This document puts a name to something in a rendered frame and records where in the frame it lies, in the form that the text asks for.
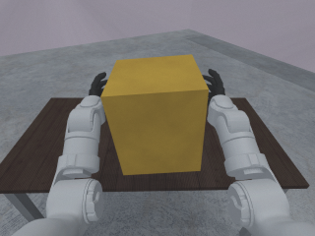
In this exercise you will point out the robot right forearm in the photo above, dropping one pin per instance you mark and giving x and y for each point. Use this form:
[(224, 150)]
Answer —
[(243, 160)]

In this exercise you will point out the robot right hand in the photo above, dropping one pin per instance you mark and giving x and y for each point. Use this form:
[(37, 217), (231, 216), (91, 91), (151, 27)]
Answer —
[(216, 86)]

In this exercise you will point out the robot left hand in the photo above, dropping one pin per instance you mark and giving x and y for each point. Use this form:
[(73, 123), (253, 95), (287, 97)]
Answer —
[(97, 84)]

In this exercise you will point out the carton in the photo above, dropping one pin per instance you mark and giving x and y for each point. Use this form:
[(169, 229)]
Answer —
[(156, 110)]

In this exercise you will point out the robot left forearm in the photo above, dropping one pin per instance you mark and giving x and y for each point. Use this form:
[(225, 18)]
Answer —
[(80, 152)]

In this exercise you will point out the table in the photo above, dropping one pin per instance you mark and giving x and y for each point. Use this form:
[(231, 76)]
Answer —
[(30, 166)]

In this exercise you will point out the right robot upper arm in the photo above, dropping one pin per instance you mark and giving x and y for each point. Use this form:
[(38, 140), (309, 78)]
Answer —
[(260, 206)]

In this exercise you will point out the left robot upper arm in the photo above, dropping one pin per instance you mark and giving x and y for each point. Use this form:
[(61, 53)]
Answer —
[(73, 205)]

